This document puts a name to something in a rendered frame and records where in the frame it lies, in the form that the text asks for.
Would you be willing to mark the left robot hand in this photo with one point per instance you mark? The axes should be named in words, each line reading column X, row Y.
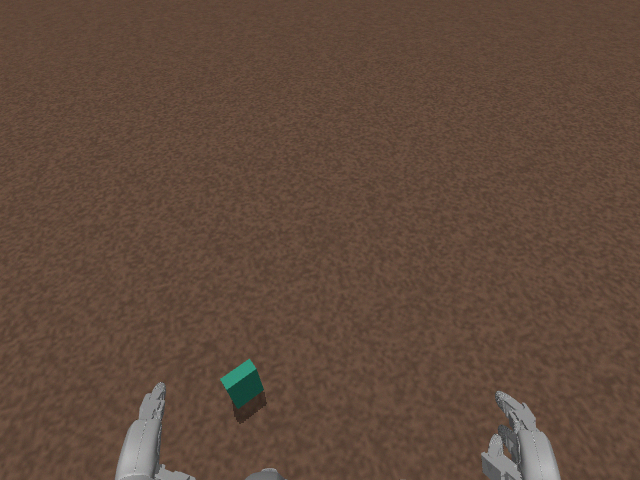
column 141, row 448

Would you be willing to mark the carton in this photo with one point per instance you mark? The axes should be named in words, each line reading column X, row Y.
column 243, row 383

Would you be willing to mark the right robot hand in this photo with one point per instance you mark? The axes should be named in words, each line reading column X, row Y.
column 531, row 451

